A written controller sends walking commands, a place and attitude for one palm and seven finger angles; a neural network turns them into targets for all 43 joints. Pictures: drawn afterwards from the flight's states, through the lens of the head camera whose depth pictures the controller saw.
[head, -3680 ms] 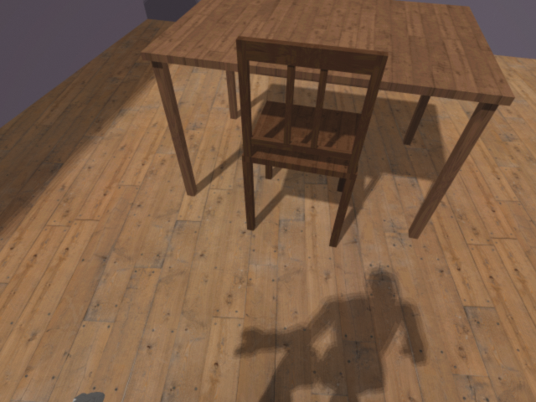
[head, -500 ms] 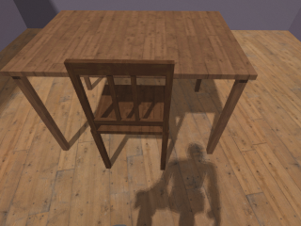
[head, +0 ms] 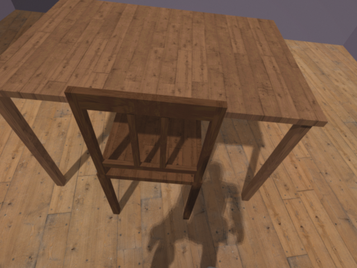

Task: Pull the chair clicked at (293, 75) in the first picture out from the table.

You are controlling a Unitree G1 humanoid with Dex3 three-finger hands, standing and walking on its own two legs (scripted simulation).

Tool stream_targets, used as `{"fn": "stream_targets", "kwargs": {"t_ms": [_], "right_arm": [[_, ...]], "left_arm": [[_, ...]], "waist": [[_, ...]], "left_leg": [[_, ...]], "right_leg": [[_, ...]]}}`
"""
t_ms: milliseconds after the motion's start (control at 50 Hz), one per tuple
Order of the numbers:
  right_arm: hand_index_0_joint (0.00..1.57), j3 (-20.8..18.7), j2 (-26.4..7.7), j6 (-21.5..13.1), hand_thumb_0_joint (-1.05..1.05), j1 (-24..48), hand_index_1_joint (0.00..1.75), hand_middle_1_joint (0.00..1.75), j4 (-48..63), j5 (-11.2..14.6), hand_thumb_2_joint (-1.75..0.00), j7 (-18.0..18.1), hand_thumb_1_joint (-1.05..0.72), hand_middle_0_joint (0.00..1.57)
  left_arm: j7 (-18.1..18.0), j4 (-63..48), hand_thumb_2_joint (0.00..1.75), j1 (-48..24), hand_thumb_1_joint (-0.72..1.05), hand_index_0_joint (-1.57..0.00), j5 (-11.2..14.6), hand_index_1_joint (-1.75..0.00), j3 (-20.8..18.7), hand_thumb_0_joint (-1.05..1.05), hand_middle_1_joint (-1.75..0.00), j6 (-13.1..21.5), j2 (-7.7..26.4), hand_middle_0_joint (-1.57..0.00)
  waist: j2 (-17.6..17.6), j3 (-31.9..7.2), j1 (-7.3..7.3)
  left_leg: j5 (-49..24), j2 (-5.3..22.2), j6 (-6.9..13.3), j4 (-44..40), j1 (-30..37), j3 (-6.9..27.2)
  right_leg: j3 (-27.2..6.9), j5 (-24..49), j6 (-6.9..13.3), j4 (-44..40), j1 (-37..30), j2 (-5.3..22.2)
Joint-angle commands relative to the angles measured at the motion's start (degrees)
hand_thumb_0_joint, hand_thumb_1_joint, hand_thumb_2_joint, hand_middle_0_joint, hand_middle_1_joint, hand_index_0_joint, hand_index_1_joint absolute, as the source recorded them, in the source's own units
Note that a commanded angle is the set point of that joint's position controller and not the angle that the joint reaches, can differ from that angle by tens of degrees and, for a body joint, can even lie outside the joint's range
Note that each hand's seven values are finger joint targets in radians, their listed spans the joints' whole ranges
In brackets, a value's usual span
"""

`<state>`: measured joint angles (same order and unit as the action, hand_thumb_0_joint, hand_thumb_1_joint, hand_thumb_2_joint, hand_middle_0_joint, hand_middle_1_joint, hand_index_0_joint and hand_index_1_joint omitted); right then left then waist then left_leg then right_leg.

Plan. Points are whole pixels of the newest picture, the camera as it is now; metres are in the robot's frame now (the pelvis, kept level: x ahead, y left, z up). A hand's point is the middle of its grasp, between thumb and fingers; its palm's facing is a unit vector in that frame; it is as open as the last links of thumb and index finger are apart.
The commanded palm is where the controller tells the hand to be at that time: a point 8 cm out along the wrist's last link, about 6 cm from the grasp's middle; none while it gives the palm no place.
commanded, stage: come to a stop and stand still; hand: left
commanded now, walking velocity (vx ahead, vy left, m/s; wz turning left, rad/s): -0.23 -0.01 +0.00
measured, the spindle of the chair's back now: (134, 141) +0.48 +0.17 -0.09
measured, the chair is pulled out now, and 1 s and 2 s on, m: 0.00 0.00 0.00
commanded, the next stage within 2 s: look again from close up in 1.44 s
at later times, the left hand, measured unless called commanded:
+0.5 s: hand out of the picture +0.03 +0.16 -0.16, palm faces +0.07 -0.97 -0.25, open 7.4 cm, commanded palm none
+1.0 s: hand out of the picture -0.01 +0.17 -0.18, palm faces +0.03 -0.98 -0.17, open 7.4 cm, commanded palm none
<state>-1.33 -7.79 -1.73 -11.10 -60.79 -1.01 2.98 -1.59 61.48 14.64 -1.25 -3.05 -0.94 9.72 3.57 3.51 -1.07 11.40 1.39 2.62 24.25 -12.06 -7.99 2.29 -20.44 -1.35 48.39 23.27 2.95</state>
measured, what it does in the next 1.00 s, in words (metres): steps on the spot: right foot, then left foot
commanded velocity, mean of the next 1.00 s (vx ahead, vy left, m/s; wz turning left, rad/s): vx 0.02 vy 0.00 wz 0.00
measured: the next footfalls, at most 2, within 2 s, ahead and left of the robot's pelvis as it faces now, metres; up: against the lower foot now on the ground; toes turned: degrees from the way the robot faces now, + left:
right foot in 0.16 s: +0.07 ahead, -0.14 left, +0.00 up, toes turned -4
left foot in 0.60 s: +0.03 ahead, +0.09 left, +0.00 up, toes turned +3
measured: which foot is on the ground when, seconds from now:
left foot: down 0.00-0.18, up 0.20-0.58, down 0.60-1.00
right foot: up 0.00-0.14, down 0.16-0.62, up 0.64-0.98, down 1.00-1.00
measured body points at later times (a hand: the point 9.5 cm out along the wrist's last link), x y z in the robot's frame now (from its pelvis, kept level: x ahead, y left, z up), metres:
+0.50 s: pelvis -0.02 -0.03 +0.00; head +0.01 -0.04 +0.45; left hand +0.03 +0.21 -0.14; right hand +0.04 -0.28 -0.16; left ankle -0.06 +0.11 -0.70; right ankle +0.03 -0.14 -0.74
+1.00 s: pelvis -0.02 -0.01 +0.00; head +0.01 +0.00 +0.45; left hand -0.01 +0.22 -0.17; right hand -0.08 -0.22 -0.15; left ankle -0.06 +0.11 -0.74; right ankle -0.04 -0.13 -0.74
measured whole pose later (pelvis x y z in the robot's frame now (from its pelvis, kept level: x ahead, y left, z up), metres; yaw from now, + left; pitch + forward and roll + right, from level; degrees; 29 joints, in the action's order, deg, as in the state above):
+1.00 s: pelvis -0.02 -0.01 +0.00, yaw +0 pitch +1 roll +1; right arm -0.6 -5.5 -1.0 -21.1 -65.3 -1.4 3.3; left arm -0.9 62.5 14.3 -0.8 -3.1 -0.8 9.9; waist 2.7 2.5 1.5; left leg 15.9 -0.7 0.3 23.7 -8.6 0.2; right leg 1.4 -13.3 -0.6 28.4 13.2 1.3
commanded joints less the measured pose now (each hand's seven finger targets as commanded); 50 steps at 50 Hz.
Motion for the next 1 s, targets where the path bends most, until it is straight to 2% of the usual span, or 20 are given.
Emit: {"fn": "stream_targets", "kwargs": {"t_ms": [0, 100, 120, 140, 160, 180, 220, 320, 480, 540, 560, 580, 600, 620, 660, 700, 840, 900, 940, 980], "right_arm": [[0.2, -2.8, -9.6, 1.4, 0.0, -3.3, 0.3, 0.3, 2.4, -0.1, -0.9, 0.4, -0.9, 0.2], [0.2, -3.8, -10.3, 2.7, 0.0, -1.0, 0.3, 0.3, 3.8, -0.2, -0.9, -0.5, -0.9, 0.2], [0.2, -3.6, -8.5, 2.8, 0.0, -2.1, 0.3, 0.3, 4.0, 0.1, -0.9, -0.9, -0.9, 0.2], [0.2, -3.2, -5.0, 2.9, 0.0, -4.4, 0.3, 0.3, 4.7, 0.7, -0.9, -1.3, -0.9, 0.2], [0.2, -3.4, -5.2, 3.8, 0.0, -3.7, 0.3, 0.3, 5.3, 0.8, -0.9, -1.3, -0.9, 0.2], [0.2, -3.4, -5.2, 4.7, 0.0, -2.5, 0.3, 0.3, 5.5, 0.4, -0.9, -1.1, -0.9, 0.2], [0.2, -3.6, -6.4, 4.9, 0.0, -3.3, 0.3, 0.3, 4.4, 0.3, -0.9, -1.1, -0.9, 0.2], [0.2, -3.6, -7.1, 5.0, 0.0, -0.9, 0.3, 0.3, 5.5, 0.0, -0.9, -1.9, -0.9, 0.2], [0.2, -2.3, -5.5, 3.2, 0.0, -2.6, 0.3, 0.3, 5.4, 0.2, -0.9, -2.6, -0.9, 0.2], [0.2, -1.4, -4.5, 2.2, 0.0, -10.0, 0.3, 0.3, 2.0, 0.1, -0.9, -2.1, -0.9, 0.2], [0.2, -1.4, -6.0, 1.6, 0.0, -11.5, 0.3, 0.3, 1.3, -0.3, -0.9, -1.9, -0.9, 0.2], [0.2, -1.5, -9.3, 1.3, 0.0, -11.0, 0.3, 0.3, 1.7, -1.0, -0.9, -1.7, -0.9, 0.2], [0.2, -1.8, -11.5, 1.5, 0.0, -8.5, 0.3, 0.3, 3.1, -1.0, -0.9, -1.5, -0.9, 0.2], [0.2, -1.6, -11.3, 1.1, 0.0, -5.8, 0.3, 0.3, 3.2, -1.0, -0.9, -1.2, -0.9, 0.2], [0.2, -0.8, -8.8, 0.7, 0.0, -4.0, 0.3, 0.3, 3.0, -0.6, -0.9, -0.4, -0.9, 0.2], [0.2, -0.7, -7.8, -0.1, 0.0, -6.8, 0.3, 0.3, 2.4, -0.2, -0.9, 0.0, -0.9, 0.2], [0.2, -1.0, -8.5, -0.2, 0.0, -14.1, 0.3, 0.3, -1.8, -0.6, -0.9, 1.3, -0.9, 0.2], [0.2, -1.2, -8.2, 0.3, 0.0, -12.7, 0.3, 0.3, -2.4, -0.4, -0.9, 1.2, -0.9, 0.2], [0.2, -1.3, -7.6, 0.4, 0.0, -12.3, 0.3, 0.3, -3.0, 0.0, -0.9, 1.0, -0.9, 0.2], [0.2, -0.4, -3.4, 0.0, 0.0, -13.2, 0.3, 0.3, -3.4, 0.8, -0.9, 0.5, -0.9, 0.2]], "left_arm": [[-0.5, -2.8, 0.9, 4.9, 0.9, -0.2, 0.1, -0.3, -0.5, 0.0, -0.3, -1.3, 2.9, -0.2], [-0.6, -4.0, 0.9, 6.4, 0.9, -0.2, 0.0, -0.3, -1.2, 0.0, -0.3, -0.3, 4.1, -0.2], [-0.8, -4.2, 0.9, 6.6, 0.9, -0.2, -0.3, -0.3, -1.2, 0.0, -0.3, 0.6, 6.0, -0.2], [-1.1, -4.7, 0.9, 4.9, 0.9, -0.2, -0.8, -0.3, -1.7, 0.0, -0.3, 1.3, 10.6, -0.2], [-0.8, -5.5, 0.9, 5.0, 0.9, -0.2, -0.3, -0.3, -1.6, 0.0, -0.3, 1.3, 12.3, -0.2], [-0.9, -5.4, 0.9, 4.2, 0.9, -0.2, -0.3, -0.3, -1.6, 0.0, -0.3, 1.4, 11.9, -0.2], [-1.3, -6.3, 0.9, 0.4, 0.9, -0.2, -0.1, -0.3, -1.7, 0.0, -0.3, 1.3, 10.3, -0.2], [-1.8, -7.2, 0.9, 2.4, 0.9, -0.2, 0.0, -0.3, -2.3, 0.0, -0.3, 1.4, 10.4, -0.2], [-0.6, -7.4, 0.9, 1.8, 0.9, -0.2, -0.8, -0.3, -2.6, 0.0, -0.3, 0.6, 11.1, -0.2], [-0.3, -6.3, 0.9, -1.0, 0.9, -0.2, -0.1, -0.3, -1.8, 0.0, -0.3, 0.2, 9.0, -0.2], [-0.1, -6.1, 0.9, -0.9, 0.9, -0.2, 0.2, -0.3, -1.1, 0.0, -0.3, 0.0, 6.5, -0.2], [0.3, -6.0, 0.9, 0.4, 0.9, -0.2, 0.5, -0.3, -0.5, 0.0, -0.3, 0.0, 3.4, -0.2], [0.5, -6.6, 0.9, 0.1, 0.9, -0.2, 0.2, -0.3, -0.5, 0.0, -0.3, -0.1, 3.0, -0.2], [0.4, -5.5, 0.9, -1.4, 0.9, -0.2, -0.5, -0.3, -0.7, 0.0, -0.3, -0.3, 3.5, -0.2], [1.1, -3.4, 0.9, 1.7, 0.9, -0.2, -0.5, -0.3, -1.2, 0.0, -0.3, 0.1, 4.2, -0.2], [1.5, -2.4, 0.9, 3.0, 0.9, -0.2, -0.3, -0.3, -1.2, 0.0, -0.3, 0.5, 4.1, -0.2], [1.2, -3.0, 0.9, 0.1, 0.9, -0.2, 0.5, -0.3, -0.1, 0.0, -0.3, 0.3, 2.3, -0.2], [0.8, -2.0, 0.9, 1.4, 0.9, -0.2, 1.0, -0.3, 0.0, 0.0, -0.3, 0.4, 2.0, -0.2], [0.5, 0.2, 0.9, 5.2, 0.9, -0.2, 0.8, -0.3, 0.0, 0.0, -0.3, 1.0, 1.9, -0.2], [-0.2, 1.9, 0.9, 6.5, 0.9, -0.2, 0.8, -0.3, 0.0, 0.0, -0.3, 2.0, 4.7, -0.2]], "waist": [[-12.8, -2.0, 0.93], [-11.3, -4.1, -1.2], [-5.0, -5.2, -1.02], [7.9, -6.3, 0.7], [8.1, -6.8, -0.41], [8.5, -7.4, -0.4], [6.4, -6.1, 0.77], [4.3, -5.9, -1.15], [8.1, -4.8, -1.73], [4.7, -3.9, 2.1], [-2.1, -2.4, 2.44], [-12.8, -0.8, 1.86], [-16.4, 1.4, 1.58], [-20.5, 4.2, 1.82], [-13.8, 6.1, 0.0], [-8.9, 4.2, 0.58], [-12.0, -2.0, 3.08], [-12.5, -2.0, 2.2], [-10.4, -3.8, 0.45], [-2.8, -4.3, 0.98]], "left_leg": [[-39.9, 16.8, 7.1, -3.9, 1.6, 9.2], [-25.1, 13.7, 3.4, 3.0, -0.3, 8.8], [-14.5, 9.0, 0.1, 8.2, -1.1, 6.2], [7.1, 1.6, -3.7, 15.5, -8.0, 1.6], [22.9, -1.0, -4.2, 23.2, -8.0, 5.0], [24.3, -1.1, -4.0, 29.7, -9.2, 8.6], [19.3, -0.7, -4.5, 38.2, -12.8, 10.1], [12.9, -0.6, -6.1, 40.7, -16.7, 10.5], [12.5, -1.5, -4.1, 14.1, -4.6, 6.3], [5.4, -1.8, -3.1, -2.7, 9.2, 5.5], [9.6, 1.9, -1.8, -7.9, 7.7, 11.3], [19.6, 9.7, 0.7, -14.1, 1.2, 21.6], [29.3, 15.4, 4.1, -19.4, -6.3, 29.4], [29.1, 15.7, 4.8, -21.8, -8.4, 31.5], [19.0, 12.7, 4.7, -19.2, -5.7, 25.3], [7.3, 11.9, 5.2, -16.6, -0.4, 21.4], [-33.1, 13.7, 7.0, -6.6, 11.4, 18.2], [-32.4, 12.3, 6.0, -4.4, 6.8, 18.1], [-25.5, 9.5, 3.2, -1.2, 4.4, 16.4], [-5.6, 4.3, -1.6, 0.4, -5.0, 11.8]], "right_leg": [[-0.4, -1.7, 0.3, -2.2, -3.3, -0.1], [0.1, 10.3, 0.7, -18.2, -11.5, -0.3], [-3.3, 21.9, 0.9, -25.3, -13.9, 2.6], [-16.4, 40.4, 5.0, -26.7, -16.7, 13.9], [-18.2, 47.8, 10.9, -28.2, -13.3, 20.5], [-18.9, 49.5, 12.2, -28.0, -12.3, 19.3], [-15.6, 48.7, 13.0, -26.1, -14.0, 16.6], [-12.9, 39.7, 12.2, -27.1, -17.4, 15.2], [-15.1, 3.8, 10.4, -35.2, -11.5, 11.6], [-11.2, -9.1, 5.4, -33.6, -1.3, 6.8], [-8.0, -9.3, 3.2, -28.0, 0.8, 3.2], [-3.1, -3.9, 1.6, -19.5, 0.2, -1.1], [0.4, -3.4, 0.7, -11.5, -0.7, -3.1], [-2.2, -3.1, 0.8, -5.2, 1.3, -2.6], [-4.5, 0.7, 1.1, 3.0, 4.5, -2.3], [-4.2, 2.6, 0.6, 5.4, 6.1, -1.9], [-2.3, -2.5, -0.1, -4.8, 2.6, -1.1], [-1.3, 0.1, 0.8, -14.9, -6.4, -2.0], [0.0, 12.1, 0.8, -26.2, -14.3, -1.9], [-7.8, 25.5, 3.3, -27.8, -24.1, 5.9]]}}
